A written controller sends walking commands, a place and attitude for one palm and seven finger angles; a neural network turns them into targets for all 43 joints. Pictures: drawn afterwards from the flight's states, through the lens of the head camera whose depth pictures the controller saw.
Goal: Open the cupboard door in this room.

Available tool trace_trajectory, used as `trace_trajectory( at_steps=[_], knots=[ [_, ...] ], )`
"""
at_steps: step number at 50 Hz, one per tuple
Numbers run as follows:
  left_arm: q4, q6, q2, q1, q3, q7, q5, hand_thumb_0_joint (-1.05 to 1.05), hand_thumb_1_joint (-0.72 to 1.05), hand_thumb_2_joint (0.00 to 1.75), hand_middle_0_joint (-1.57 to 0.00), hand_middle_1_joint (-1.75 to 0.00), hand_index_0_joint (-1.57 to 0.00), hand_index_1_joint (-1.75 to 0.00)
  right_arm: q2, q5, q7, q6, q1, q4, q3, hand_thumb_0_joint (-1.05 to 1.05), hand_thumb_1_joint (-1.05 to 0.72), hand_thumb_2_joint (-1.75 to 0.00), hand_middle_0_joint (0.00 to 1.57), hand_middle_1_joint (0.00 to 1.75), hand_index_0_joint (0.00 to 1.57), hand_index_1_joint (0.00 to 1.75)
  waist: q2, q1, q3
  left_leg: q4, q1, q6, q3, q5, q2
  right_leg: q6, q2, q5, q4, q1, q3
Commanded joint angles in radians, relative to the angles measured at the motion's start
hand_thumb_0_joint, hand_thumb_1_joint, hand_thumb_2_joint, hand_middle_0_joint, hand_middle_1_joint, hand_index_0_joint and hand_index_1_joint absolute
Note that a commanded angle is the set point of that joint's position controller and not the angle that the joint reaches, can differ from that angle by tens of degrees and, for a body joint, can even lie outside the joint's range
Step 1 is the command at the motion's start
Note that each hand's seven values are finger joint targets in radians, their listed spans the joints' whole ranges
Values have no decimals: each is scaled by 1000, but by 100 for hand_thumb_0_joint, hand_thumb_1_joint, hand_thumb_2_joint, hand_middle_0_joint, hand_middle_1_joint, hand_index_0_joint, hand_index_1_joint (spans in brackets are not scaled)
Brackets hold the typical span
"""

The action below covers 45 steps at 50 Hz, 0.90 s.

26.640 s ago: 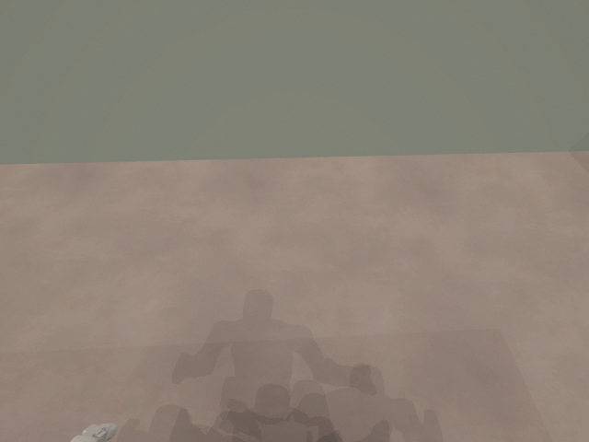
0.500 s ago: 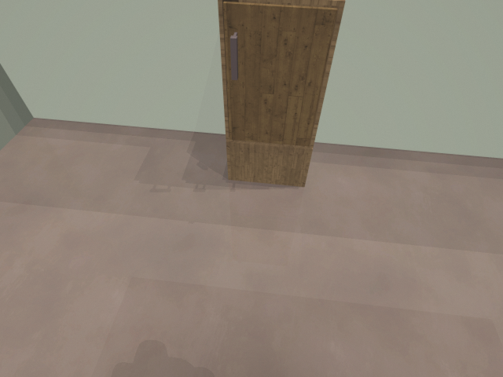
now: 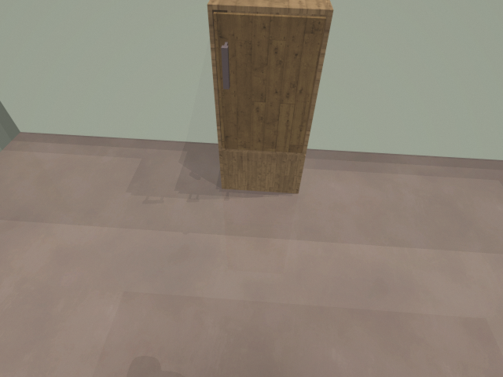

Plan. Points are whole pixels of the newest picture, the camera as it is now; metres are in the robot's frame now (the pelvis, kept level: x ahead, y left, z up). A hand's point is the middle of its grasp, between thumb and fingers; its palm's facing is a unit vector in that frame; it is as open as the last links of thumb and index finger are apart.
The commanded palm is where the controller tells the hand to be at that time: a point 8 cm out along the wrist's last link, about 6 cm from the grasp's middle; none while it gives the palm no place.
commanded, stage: walk to a spot facing it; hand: left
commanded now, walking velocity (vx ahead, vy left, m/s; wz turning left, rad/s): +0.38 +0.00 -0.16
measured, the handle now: (226, 65) +1.16 +0.16 -0.04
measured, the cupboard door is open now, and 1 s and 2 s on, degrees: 0 0 0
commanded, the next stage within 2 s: take the last steps up to it in 0.48 s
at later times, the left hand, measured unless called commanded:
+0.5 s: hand out of the picture +0.05 +0.12 -0.16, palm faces +0.11 -0.99 -0.13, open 7.4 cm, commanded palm none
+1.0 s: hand (187, 231) +0.48 +0.19 -0.16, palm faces -0.05 -0.98 -0.19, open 7.4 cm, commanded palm none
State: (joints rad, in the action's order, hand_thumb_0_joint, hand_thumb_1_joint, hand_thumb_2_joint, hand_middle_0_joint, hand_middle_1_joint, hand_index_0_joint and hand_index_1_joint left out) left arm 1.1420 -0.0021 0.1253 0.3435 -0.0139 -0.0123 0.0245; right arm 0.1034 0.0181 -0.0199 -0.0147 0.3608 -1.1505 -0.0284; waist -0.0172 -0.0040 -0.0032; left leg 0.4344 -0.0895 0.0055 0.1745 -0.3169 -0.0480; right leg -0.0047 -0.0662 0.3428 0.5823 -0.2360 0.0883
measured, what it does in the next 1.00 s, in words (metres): walks ahead: left foot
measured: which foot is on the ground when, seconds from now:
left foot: down 0.00-0.14, up 0.16-0.60, down 0.62-1.00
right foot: down 0.00-0.62, up 0.64-1.00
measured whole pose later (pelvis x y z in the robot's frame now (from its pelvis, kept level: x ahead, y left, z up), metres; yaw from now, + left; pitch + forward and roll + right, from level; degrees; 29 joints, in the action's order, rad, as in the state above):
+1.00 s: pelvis +0.36 +0.01 +0.01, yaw -2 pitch +0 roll +1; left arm 0.99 -0.01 0.21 0.11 -0.05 0.02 0.03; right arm 0.17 0.03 -0.01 -0.05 0.33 -1.09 -0.06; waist -0.03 0.03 -0.05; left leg 0.37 -0.12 -0.03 0.18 -0.26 -0.02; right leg 0.05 -0.14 0.23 0.82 -0.50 0.06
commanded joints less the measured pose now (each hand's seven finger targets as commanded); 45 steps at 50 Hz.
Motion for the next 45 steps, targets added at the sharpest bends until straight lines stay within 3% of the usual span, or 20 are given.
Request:
trace_trajectory(
  at_steps=[1,3,5,6,7,8,10,12,19,25,27,28,29,30,31,32,33,35,38,45],
  knots=[
    [-96,-14,24,-69,-25,13,6,0,90,90,-20,-30,-20,-30,154,9,-8,-15,120,15,-43,0,-90,-90,20,30,20,30,175,44,-259,-301,-86,-174,-319,-330,-315,-12,-21,110,181,-294,23],
    [-95,-24,21,-40,-29,21,4,0,90,90,-20,-30,-20,-30,158,11,-6,-21,80,26,-44,0,-90,-90,20,30,20,30,129,17,-201,-241,-88,-156,-251,-244,-296,-8,-23,76,97,-202,36],
    [-49,-36,32,106,-37,21,5,0,90,90,-20,-30,-20,-30,149,8,-4,-22,22,45,-40,0,-90,-90,20,30,20,30,36,-57,-121,-51,-203,-92,-130,-187,-207,-11,6,-39,-83,65,54],
    [-13,-48,96,222,-49,13,7,0,90,90,-20,-30,-20,-30,117,-1,-1,-27,0,68,-36,0,-90,-90,20,30,20,30,-148,-104,-83,198,-338,-50,-26,-142,-104,-52,-95,63,-203,220,-126],
    [17,-56,194,332,-71,1,0,0,90,90,-20,-30,-20,-30,72,-9,12,-31,-60,121,-22,0,-90,-90,20,30,20,30,-372,-142,-97,480,-571,-13,35,-271,5,-156,-306,170,-392,314,-501],
    [26,-57,199,355,-72,-12,-14,0,90,90,-20,-30,-20,-30,120,-3,16,-22,-142,153,-28,0,-90,-90,20,30,20,30,-331,-150,-124,638,-612,-26,-86,-251,-25,-173,-353,199,-468,257,-620],
    [3,-61,127,237,-58,-14,-7,0,90,90,-20,-30,-20,-30,106,0,22,-29,-176,142,-41,0,-90,-90,20,30,20,30,-95,-88,-197,750,-661,-29,-149,-74,-77,-192,-330,199,-445,177,-501],
    [-19,-73,97,171,-44,-15,-2,0,90,90,-20,-30,-20,-30,85,7,29,-23,-131,112,-42,0,-90,-90,20,30,20,30,-13,-43,-155,728,-605,-9,-142,33,-97,-157,-278,55,-431,142,-338],
    [1,-102,92,181,-31,-15,0,0,90,90,-20,-30,-20,-30,74,3,48,-9,-232,158,-35,0,-90,-90,20,30,20,30,-75,-21,-154,531,-617,28,-95,155,-89,-129,-205,-385,-419,177,-81],
    [17,-88,118,191,-29,-19,-5,0,90,90,-20,-30,-20,-30,77,-3,54,-26,-365,213,-15,0,-90,-90,20,30,20,30,-116,-46,-167,262,-461,-12,-18,187,-23,-106,-184,-682,-364,234,-6],
    [14,-85,145,169,-34,-21,-5,0,90,90,-20,-30,-20,-30,102,2,43,-34,-289,194,-18,0,-90,-90,20,30,20,30,-111,-3,-97,202,-329,-36,6,161,19,-97,-186,-881,-233,272,19],
    [11,-84,159,144,-37,-23,-7,0,90,90,-20,-30,-20,-30,130,7,35,-39,-165,159,-27,0,-90,-90,20,30,20,30,-108,54,-31,145,-181,-45,2,199,33,-75,-173,-904,-92,250,39],
    [1,-84,159,134,-37,-23,-12,0,90,90,-20,-30,-20,-30,179,13,25,-41,-11,113,-40,0,-90,-90,20,30,20,30,-70,115,72,93,38,-65,-37,313,-4,-42,-149,-808,107,166,55],
    [-12,-83,118,185,-35,-19,-24,0,90,90,-20,-30,-20,-30,276,22,13,-46,104,86,-61,0,-90,-90,20,30,20,30,104,131,223,113,310,-153,-296,594,-222,3,-37,-409,364,-59,81],
    [-30,-89,72,199,-24,-13,-30,0,90,90,-20,-30,-20,-30,337,9,9,-39,169,65,-77,0,-90,-90,20,30,20,30,238,125,273,33,375,-267,-527,835,-426,1,61,263,665,-205,33],
    [-45,-81,70,154,-19,-20,-27,0,90,90,-20,-30,-20,-30,336,-7,2,-41,118,63,-73,0,-90,-90,20,30,20,30,206,102,278,-18,336,-285,-547,742,-453,-7,30,263,775,-288,-75],
    [-58,-77,76,76,-20,-17,-25,0,90,90,-20,-30,-20,-30,302,-6,-2,-45,50,89,-73,0,-90,-90,20,30,20,30,169,92,177,-63,200,-279,-524,585,-438,-2,-15,190,815,-345,-97],
    [-66,-62,72,18,-32,0,-6,0,90,90,-20,-30,-20,-30,188,6,0,-58,-33,102,-44,0,-90,-90,20,30,20,30,92,41,16,-126,-7,-212,-373,467,-347,11,-64,78,762,-335,-95],
    [-63,-27,40,53,-36,10,5,0,90,90,-20,-30,-20,-30,137,4,1,-70,-64,104,-36,0,-90,-90,20,30,20,30,104,-15,5,-185,-152,-158,-225,373,-256,28,-73,-22,636,-244,-74],
    [-160,-3,78,-133,-44,31,7,0,90,90,-20,-30,-20,-30,183,7,5,-65,-23,113,-50,0,-90,-90,20,30,20,30,120,7,-76,-255,-119,-164,-186,218,-247,54,-90,-137,338,-304,-47]
  ],
)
